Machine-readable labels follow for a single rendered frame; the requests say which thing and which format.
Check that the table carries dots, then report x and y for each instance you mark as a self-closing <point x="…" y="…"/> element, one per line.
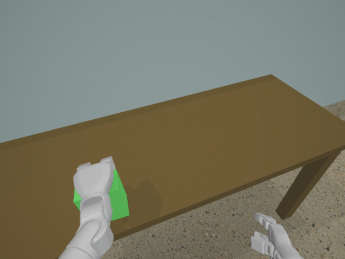
<point x="172" y="157"/>

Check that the right robot forearm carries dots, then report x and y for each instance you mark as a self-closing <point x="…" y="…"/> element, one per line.
<point x="284" y="251"/>

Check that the robot left hand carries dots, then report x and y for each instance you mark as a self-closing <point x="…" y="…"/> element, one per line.
<point x="96" y="178"/>

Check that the sponge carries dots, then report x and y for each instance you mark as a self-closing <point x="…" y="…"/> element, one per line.
<point x="118" y="196"/>

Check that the left robot forearm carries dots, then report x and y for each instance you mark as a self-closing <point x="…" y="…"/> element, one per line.
<point x="94" y="236"/>

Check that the robot right hand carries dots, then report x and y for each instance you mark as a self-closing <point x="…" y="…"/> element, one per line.
<point x="276" y="235"/>

